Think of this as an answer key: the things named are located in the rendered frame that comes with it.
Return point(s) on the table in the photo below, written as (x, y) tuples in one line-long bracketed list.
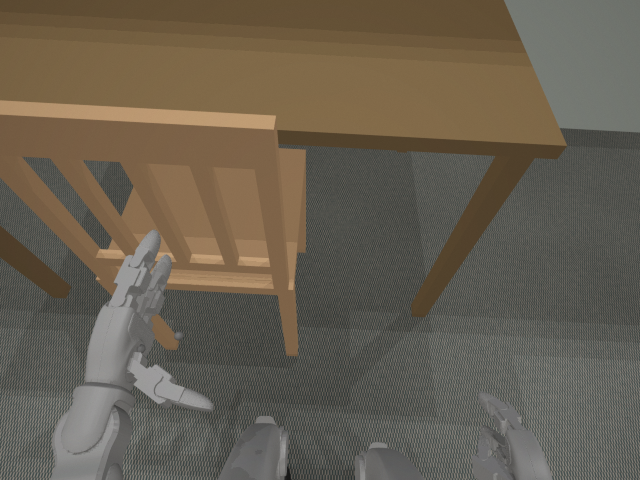
[(440, 76)]

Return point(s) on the left robot forearm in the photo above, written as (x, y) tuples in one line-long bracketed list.
[(90, 439)]

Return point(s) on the robot left thigh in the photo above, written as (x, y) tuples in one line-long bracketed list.
[(261, 453)]

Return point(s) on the chair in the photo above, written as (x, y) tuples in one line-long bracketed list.
[(228, 203)]

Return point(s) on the left robot hand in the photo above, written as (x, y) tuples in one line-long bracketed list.
[(124, 323)]

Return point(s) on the right robot hand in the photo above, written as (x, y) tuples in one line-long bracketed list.
[(519, 455)]

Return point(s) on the robot right shin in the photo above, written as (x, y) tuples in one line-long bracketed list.
[(377, 445)]

